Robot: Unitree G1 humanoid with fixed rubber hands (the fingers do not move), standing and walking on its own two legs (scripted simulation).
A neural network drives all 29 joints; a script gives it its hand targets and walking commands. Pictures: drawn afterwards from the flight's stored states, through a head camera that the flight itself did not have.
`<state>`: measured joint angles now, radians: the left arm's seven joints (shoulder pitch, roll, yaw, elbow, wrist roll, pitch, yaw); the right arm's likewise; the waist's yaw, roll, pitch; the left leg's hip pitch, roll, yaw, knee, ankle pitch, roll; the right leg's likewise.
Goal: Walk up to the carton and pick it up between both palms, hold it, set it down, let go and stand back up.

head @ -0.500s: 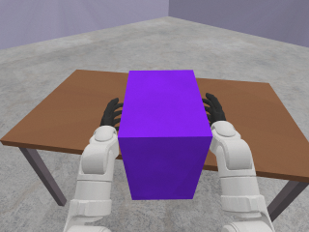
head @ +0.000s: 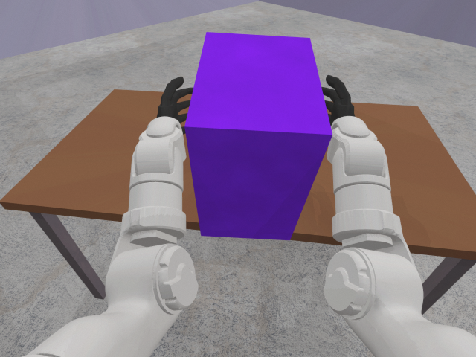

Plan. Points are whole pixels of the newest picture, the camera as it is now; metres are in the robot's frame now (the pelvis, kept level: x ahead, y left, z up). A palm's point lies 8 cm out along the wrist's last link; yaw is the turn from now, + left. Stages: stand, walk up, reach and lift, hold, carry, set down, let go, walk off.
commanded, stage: hold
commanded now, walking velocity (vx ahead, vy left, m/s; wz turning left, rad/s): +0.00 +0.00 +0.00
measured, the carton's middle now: (251, 144) +0.45 +0.01 +0.17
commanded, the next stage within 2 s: none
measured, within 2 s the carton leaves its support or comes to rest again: neither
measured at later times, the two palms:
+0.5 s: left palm (159, 169) +0.35 +0.15 +0.19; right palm (333, 162) +0.36 -0.11 +0.20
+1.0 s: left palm (173, 123) +0.41 +0.14 +0.23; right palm (340, 125) +0.41 -0.13 +0.23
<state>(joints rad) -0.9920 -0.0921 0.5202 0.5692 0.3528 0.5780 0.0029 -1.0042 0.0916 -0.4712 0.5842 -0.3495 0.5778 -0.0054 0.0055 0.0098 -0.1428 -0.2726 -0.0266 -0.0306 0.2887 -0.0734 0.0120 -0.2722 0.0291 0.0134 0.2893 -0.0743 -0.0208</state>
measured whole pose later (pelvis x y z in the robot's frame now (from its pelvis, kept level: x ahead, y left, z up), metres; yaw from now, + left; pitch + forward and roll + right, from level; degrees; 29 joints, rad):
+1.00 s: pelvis +0.01 +0.00 +0.00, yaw +0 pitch +5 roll +0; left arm -0.90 -0.09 0.40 0.45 0.30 0.61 0.02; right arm -0.90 0.08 -0.36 0.45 -0.28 0.62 -0.03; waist 0.01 0.00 -0.17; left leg -0.23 -0.02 -0.03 0.16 -0.02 0.01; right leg -0.23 0.03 0.02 0.17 -0.03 -0.02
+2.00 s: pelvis +0.04 +0.00 +0.01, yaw -1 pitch +2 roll +0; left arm -0.61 -0.09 0.20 0.15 0.20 0.72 0.07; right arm -0.63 0.08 -0.17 0.18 -0.17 0.71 -0.08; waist 0.02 0.00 -0.17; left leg -0.05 -0.02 -0.02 -0.01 0.02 0.01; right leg -0.07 0.03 0.03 0.03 0.01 -0.02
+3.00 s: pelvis +0.04 +0.01 +0.01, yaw -2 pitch +0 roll +0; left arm -0.48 -0.10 0.15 0.04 0.16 0.78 0.11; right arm -0.53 0.07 -0.11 0.10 -0.14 0.77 -0.08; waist 0.02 0.00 -0.12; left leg 0.02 -0.03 -0.02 -0.04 0.02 0.02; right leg 0.00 0.03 0.03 -0.02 0.02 -0.02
